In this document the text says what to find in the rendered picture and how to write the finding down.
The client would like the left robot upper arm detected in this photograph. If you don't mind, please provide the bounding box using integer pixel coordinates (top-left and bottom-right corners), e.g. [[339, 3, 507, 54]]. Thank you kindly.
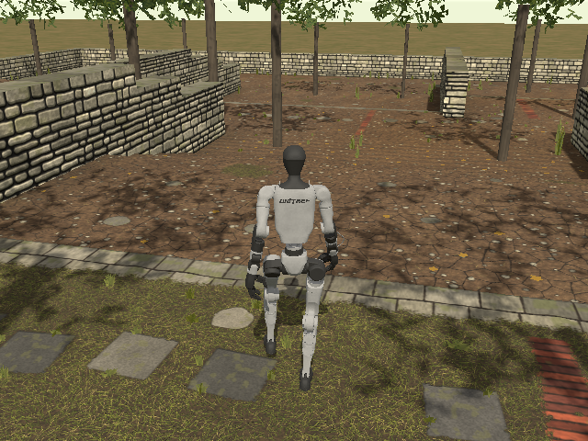
[[255, 185, 276, 238]]

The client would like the left robot foot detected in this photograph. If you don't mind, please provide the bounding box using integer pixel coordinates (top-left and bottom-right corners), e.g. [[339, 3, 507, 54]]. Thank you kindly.
[[264, 334, 277, 355]]

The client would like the left robot forearm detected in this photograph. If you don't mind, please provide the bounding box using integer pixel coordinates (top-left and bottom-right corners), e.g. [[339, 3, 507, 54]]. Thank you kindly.
[[247, 225, 265, 275]]

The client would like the left robot hand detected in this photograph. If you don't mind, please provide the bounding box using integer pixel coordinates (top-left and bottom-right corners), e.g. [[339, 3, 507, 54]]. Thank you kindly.
[[245, 273, 267, 300]]

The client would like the right robot forearm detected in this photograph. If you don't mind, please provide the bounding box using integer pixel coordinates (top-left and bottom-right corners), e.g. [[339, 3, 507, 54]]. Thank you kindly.
[[324, 221, 338, 256]]

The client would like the right robot upper arm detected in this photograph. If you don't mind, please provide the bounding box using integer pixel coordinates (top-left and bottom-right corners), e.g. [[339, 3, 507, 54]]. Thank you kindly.
[[313, 185, 334, 234]]

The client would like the right robot hand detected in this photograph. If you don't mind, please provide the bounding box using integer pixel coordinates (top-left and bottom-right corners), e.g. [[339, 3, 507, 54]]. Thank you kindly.
[[318, 251, 338, 272]]

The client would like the right robot thigh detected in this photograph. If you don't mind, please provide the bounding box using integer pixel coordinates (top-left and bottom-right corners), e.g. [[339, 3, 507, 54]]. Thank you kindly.
[[302, 257, 326, 332]]

